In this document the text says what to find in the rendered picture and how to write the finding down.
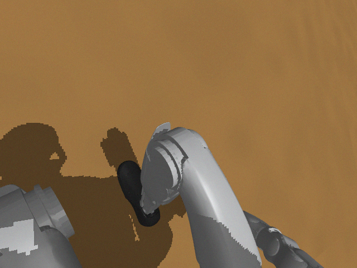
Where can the right robot hand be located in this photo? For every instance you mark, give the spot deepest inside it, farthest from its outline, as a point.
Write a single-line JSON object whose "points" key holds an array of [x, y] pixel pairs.
{"points": [[255, 224]]}

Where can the right robot arm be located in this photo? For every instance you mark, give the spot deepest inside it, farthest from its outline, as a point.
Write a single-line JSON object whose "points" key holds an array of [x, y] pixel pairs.
{"points": [[282, 251]]}

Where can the right robot foot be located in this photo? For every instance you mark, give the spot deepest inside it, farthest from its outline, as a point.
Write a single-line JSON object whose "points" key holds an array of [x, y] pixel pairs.
{"points": [[129, 177]]}

